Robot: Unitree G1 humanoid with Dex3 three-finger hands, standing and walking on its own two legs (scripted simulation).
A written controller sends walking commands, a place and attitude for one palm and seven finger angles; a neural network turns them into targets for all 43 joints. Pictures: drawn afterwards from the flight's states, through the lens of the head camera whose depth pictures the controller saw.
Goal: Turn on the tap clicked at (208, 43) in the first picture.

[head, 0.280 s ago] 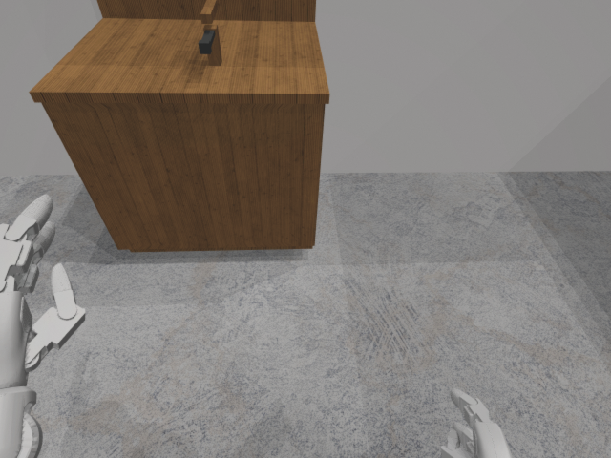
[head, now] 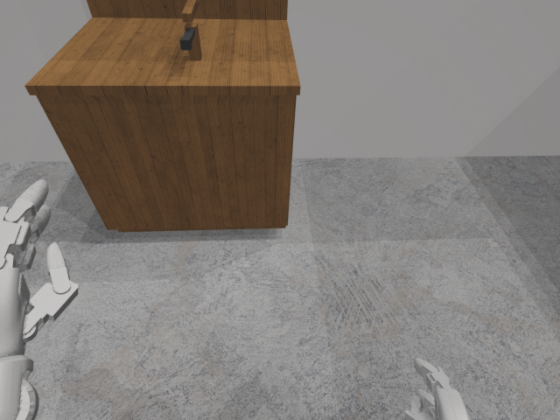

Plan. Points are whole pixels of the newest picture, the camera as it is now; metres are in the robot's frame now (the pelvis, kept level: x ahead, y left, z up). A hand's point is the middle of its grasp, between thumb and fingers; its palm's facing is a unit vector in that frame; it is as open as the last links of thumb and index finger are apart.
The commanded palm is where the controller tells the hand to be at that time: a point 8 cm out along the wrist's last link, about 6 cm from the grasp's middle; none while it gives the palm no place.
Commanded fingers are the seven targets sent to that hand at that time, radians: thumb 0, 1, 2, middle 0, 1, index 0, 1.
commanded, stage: look at it before walking up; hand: left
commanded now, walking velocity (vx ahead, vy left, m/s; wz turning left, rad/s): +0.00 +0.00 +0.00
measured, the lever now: (186, 43) +1.06 +0.34 +0.09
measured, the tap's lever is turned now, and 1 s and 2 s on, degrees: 0 0 0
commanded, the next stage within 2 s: walk to a spot facing it in 0.12 s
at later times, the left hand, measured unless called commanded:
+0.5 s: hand (53, 305) +0.19 +0.25 +0.16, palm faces +0.43 -0.82 -0.39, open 7.4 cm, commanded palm +0.13 +0.29 +0.18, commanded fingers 0.00 0.90 0.90 -0.20 -0.30 -0.20 -0.30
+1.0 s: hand out of the picture +0.13 +0.32 +0.16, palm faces +0.71 -0.62 -0.34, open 7.4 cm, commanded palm +0.06 +0.34 +0.18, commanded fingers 0.00 0.90 0.90 -0.20 -0.30 -0.20 -0.30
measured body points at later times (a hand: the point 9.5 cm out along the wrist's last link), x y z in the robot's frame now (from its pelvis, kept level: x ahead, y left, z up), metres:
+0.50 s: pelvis -0.01 +0.00 -0.01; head +0.00 +0.01 +0.44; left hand +0.16 +0.29 +0.18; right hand +0.16 -0.23 -0.09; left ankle +0.03 +0.11 -0.74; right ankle +0.03 -0.13 -0.74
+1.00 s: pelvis +0.01 +0.02 -0.02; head +0.02 +0.04 +0.42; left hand +0.08 +0.35 +0.18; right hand +0.25 -0.16 -0.09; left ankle +0.00 +0.15 -0.74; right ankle +0.02 -0.13 -0.72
